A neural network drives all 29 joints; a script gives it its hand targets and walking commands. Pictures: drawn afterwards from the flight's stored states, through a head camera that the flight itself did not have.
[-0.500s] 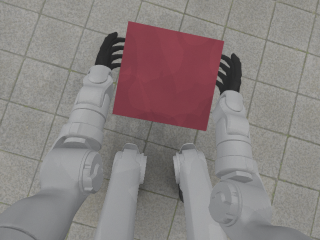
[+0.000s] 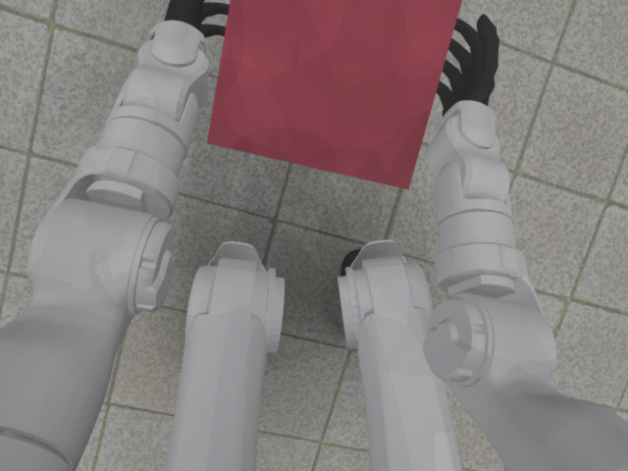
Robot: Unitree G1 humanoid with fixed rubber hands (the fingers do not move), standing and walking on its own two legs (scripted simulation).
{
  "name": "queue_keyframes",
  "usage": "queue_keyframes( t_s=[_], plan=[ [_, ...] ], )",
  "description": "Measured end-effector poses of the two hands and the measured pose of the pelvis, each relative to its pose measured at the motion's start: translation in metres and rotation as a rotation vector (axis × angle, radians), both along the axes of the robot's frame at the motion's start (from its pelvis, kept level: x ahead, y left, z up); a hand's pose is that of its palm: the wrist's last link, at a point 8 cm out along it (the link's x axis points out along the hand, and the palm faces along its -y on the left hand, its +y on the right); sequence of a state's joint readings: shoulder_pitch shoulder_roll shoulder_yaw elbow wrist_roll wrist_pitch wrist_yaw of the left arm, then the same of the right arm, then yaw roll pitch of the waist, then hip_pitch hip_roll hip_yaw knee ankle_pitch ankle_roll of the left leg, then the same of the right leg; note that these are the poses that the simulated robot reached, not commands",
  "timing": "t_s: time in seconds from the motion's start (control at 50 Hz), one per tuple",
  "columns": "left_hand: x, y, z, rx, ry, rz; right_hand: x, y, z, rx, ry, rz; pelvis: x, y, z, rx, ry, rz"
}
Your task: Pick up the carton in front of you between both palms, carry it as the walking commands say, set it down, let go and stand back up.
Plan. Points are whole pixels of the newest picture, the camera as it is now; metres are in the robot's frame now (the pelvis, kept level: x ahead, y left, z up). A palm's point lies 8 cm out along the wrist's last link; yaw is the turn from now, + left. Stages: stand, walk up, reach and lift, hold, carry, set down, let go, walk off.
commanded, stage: set down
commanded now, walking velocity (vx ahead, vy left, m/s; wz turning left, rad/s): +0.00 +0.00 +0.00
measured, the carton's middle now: (322, 83) +0.51 -0.01 -0.24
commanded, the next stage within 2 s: none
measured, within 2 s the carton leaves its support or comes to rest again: rests again in 0.48 s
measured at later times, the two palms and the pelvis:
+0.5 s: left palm (190, 40) +0.53 +0.14 -0.18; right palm (456, 103) +0.48 -0.15 -0.17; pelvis +0.00 +0.00 -0.02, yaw +0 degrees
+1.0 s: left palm (194, 37) +0.53 +0.14 -0.19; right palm (458, 98) +0.49 -0.16 -0.18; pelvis +0.00 +0.00 -0.03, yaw -1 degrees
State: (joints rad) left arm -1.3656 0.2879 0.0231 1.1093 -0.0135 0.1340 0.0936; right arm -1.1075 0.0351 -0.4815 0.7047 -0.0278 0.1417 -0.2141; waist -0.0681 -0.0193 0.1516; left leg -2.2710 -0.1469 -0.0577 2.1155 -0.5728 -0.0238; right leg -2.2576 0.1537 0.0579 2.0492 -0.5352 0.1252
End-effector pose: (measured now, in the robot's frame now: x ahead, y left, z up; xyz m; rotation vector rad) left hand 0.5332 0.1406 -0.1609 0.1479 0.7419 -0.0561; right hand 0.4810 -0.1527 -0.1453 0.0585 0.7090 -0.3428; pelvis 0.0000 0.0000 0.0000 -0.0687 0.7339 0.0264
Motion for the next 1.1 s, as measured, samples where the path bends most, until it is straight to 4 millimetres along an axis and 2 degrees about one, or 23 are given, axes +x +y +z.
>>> queue_keyframes(
  t_s=[0.22,0.42,0.86,1.1],
  plan=[
    [0.000,-0.002,-0.007,0.005,0.019,0.005,-0.001,-0.002,-0.011,0.015,0.016,-0.004,0.005,0.001,-0.013,0.005,-0.022,-0.006],
    [-0.006,0.003,-0.017,0.016,0.048,0.009,0.000,0.000,-0.018,0.018,0.041,0.036,0.002,-0.001,-0.017,0.006,-0.046,-0.001],
    [0.001,-0.002,-0.030,-0.030,0.058,-0.031,0.009,-0.007,-0.032,0.019,0.067,0.092,0.006,0.000,-0.023,-0.001,-0.053,-0.005],
    [0.001,0.002,-0.036,-0.053,0.023,-0.049,0.006,-0.011,-0.037,0.003,0.062,0.121,0.001,0.001,-0.027,-0.008,-0.079,-0.007]
  ],
)
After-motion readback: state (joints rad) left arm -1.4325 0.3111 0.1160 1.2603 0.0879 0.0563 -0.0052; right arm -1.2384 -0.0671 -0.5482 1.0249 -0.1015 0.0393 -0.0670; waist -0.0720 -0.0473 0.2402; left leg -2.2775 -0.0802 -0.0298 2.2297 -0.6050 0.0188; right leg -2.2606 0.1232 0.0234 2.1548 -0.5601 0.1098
